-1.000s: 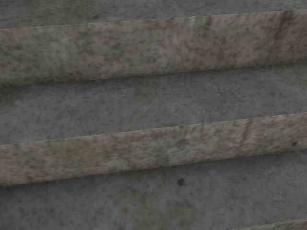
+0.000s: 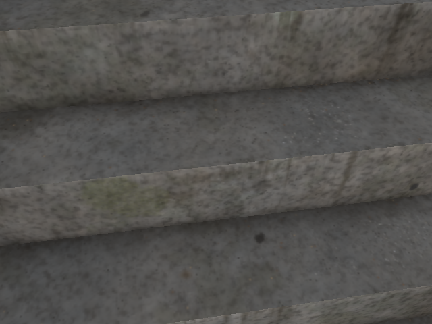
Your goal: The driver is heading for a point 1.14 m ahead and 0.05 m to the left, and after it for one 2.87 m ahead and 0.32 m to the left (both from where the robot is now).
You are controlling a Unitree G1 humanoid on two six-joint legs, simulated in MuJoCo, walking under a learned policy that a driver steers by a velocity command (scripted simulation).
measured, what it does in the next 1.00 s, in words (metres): stands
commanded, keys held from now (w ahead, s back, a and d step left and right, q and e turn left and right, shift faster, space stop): w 1.00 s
